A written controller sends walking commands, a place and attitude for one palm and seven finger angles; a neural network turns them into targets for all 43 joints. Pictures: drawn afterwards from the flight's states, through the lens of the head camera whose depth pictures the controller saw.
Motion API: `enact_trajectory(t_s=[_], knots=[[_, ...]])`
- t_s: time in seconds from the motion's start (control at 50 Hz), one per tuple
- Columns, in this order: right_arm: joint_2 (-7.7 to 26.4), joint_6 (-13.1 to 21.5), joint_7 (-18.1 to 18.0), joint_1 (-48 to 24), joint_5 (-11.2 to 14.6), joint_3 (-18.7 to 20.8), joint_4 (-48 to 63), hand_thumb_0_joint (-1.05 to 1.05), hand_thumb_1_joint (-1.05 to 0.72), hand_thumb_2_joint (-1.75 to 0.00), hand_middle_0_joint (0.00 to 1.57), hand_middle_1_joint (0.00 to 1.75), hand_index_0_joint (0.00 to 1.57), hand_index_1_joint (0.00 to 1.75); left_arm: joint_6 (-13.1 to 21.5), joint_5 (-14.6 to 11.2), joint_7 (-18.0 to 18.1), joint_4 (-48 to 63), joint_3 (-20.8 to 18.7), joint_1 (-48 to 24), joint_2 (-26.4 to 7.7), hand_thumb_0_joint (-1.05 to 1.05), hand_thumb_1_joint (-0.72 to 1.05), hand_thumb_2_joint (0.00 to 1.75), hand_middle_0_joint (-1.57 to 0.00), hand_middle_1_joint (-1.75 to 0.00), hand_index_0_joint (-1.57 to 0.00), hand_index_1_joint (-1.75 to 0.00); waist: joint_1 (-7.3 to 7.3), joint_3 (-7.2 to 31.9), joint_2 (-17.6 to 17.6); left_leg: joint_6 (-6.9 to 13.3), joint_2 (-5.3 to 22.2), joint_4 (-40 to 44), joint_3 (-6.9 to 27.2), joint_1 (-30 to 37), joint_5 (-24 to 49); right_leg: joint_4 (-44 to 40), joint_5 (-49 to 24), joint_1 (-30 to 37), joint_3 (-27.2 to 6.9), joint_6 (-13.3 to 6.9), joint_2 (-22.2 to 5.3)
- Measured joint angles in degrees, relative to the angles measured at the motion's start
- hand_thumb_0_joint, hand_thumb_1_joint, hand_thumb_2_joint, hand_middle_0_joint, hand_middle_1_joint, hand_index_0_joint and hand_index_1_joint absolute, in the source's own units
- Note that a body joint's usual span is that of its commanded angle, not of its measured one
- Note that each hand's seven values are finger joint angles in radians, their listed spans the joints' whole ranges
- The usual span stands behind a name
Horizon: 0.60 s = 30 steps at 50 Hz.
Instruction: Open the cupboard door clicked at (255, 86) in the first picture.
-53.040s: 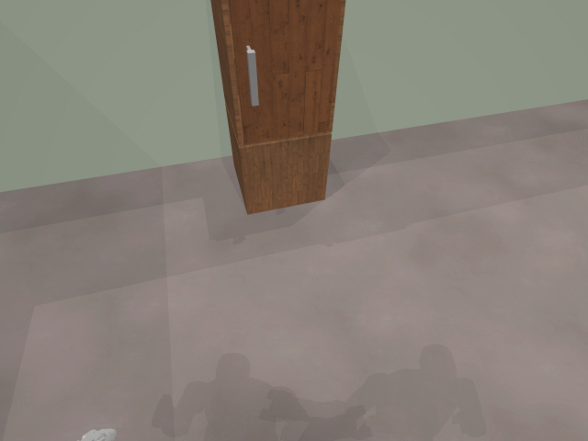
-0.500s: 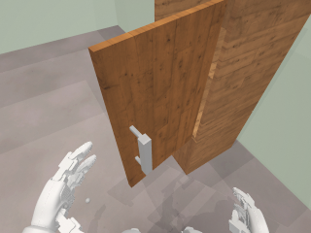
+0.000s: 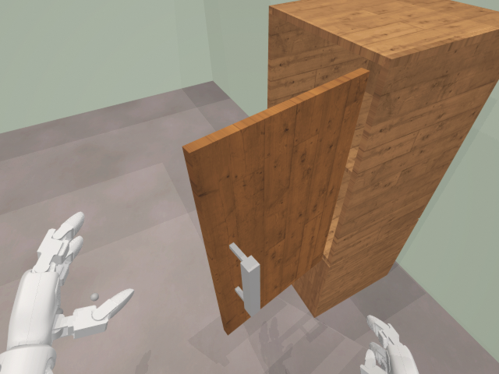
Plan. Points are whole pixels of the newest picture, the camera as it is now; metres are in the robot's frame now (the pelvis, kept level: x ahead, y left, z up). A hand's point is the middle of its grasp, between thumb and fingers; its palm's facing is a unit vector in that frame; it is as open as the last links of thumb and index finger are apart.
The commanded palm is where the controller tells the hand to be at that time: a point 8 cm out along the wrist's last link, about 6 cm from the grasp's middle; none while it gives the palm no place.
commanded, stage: draw the hand back to the body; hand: left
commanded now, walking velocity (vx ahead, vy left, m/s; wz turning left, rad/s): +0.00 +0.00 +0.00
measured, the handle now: (244, 280) +0.31 +0.05 -0.06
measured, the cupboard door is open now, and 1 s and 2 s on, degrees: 100 100 100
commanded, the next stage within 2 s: step back with the hand held close in 0.62 s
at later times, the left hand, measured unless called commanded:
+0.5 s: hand (64, 268) +0.19 +0.25 +0.17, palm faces +0.43 -0.81 -0.41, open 7.6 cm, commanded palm +0.14 +0.29 +0.18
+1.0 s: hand (69, 267) +0.19 +0.24 +0.17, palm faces +0.36 -0.79 -0.50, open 7.4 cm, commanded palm +0.13 +0.28 +0.19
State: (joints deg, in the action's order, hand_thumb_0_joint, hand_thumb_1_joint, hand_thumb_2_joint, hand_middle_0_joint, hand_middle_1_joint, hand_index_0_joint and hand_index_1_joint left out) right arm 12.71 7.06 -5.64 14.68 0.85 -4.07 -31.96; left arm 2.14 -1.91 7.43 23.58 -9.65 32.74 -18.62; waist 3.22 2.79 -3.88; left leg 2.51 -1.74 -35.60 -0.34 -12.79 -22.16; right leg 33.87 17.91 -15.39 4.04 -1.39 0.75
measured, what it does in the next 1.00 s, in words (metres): stands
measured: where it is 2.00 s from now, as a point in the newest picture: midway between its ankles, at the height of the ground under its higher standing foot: outside the picture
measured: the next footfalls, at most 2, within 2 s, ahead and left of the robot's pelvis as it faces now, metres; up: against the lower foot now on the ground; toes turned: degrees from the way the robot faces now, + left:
right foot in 1.82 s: -0.16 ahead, -0.10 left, +0.00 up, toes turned +1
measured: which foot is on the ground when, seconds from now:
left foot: down 0.00-1.00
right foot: down 0.00-1.00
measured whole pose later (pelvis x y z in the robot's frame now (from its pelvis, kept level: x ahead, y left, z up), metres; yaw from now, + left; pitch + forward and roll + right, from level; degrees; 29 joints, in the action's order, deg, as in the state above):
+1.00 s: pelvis -0.02 -0.01 +0.01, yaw -2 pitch +0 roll -1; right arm 14.5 2.9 -4.7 9.9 -0.1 0.0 -33.7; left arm 9.2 -1.4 7.3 24.0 -21.5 30.5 -21.9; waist 0.2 -1.0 -3.0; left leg 1.5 -0.5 -25.7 -2.0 -10.2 -15.1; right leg 23.1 9.8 -13.0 2.4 -2.4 2.3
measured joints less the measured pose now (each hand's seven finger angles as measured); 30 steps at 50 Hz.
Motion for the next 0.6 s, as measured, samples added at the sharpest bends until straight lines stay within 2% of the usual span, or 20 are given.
enact_trajectory(t_s=[0.14,0.32,0.46,0.6], knots=[[0.34,0.38,0.98,-1.69,-0.25,0.59,-1.98,0.01,-0.91,-0.9,0.2,0.3,0.21,0.3,1.12,-0.55,-0.43,0.01,-4.63,-2.87,-1.28,0.0,0.42,0.69,-0.19,-0.3,-0.19,-0.3,0.46,-1.86,0.03,-0.16,0.06,5.8,-0.3,5.28,2.61,-5.37,-2.49,4.99,-0.45,-0.06,0.24],[0.85,0.08,1.6,-3.04,-0.41,1.62,-3.97,0.01,-0.91,-0.9,0.2,0.3,0.2,0.3,3.06,-1.34,-0.44,-0.94,-10.56,-6.67,-2.38,0.01,0.72,0.82,-0.2,-0.3,-0.2,-0.3,1.0,-3.49,-0.05,-0.5,0.47,10.07,-0.58,8.87,4.76,-9.56,-4.72,8.42,-0.8,-0.43,0.78],[1.09,-0.36,1.88,-2.96,-0.55,2.26,-4.63,0.01,-0.91,-0.9,0.2,0.3,0.2,0.3,2.96,-1.15,-1.03,-2.0,-8.88,-6.24,-0.72,0.01,0.85,0.87,-0.2,-0.3,-0.2,-0.3,0.84,-4.16,-0.1,-0.7,0.64,11.73,-0.81,9.89,5.74,-10.81,-5.55,9.16,-1.04,-0.69,0.99],[0.69,0.15,1.6,-2.7,-0.67,2.39,-5.45,0.01,-0.91,-0.9,0.2,0.3,0.2,0.3,3.21,-0.95,-1.23,-1.95,-8.67,-5.72,-1.31,0.02,0.88,0.89,-0.21,-0.3,-0.21,-0.3,0.83,-4.49,0.06,-1.13,1.18,12.17,-0.84,10.59,5.98,-11.68,-6.05,10.01,-1.05,-1.13,1.56]])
